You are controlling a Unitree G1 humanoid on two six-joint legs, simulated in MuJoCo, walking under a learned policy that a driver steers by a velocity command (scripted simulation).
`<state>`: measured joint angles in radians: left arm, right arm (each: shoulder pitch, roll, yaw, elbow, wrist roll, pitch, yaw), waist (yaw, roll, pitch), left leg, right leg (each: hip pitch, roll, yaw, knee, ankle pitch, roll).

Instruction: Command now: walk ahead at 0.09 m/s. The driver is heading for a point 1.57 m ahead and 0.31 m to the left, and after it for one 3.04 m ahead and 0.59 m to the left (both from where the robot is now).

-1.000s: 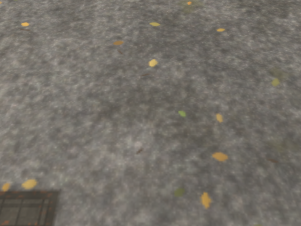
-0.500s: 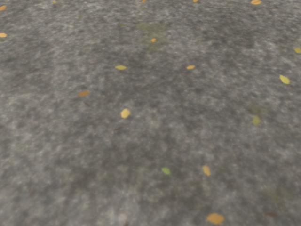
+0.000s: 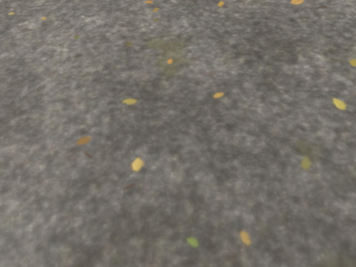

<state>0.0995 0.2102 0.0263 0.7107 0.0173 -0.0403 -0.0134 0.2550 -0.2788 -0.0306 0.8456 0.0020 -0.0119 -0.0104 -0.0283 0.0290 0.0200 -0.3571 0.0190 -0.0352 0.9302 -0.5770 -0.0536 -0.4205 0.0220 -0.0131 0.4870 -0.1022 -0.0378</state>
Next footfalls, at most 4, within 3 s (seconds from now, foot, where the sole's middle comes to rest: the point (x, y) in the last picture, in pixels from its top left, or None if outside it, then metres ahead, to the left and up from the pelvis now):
0.14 left None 0.07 0.15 -0.77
2.52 left None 0.19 0.14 -0.77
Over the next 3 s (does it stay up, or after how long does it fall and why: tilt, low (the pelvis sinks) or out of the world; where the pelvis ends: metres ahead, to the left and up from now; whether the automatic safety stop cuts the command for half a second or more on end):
stays up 0.16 0.02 0.01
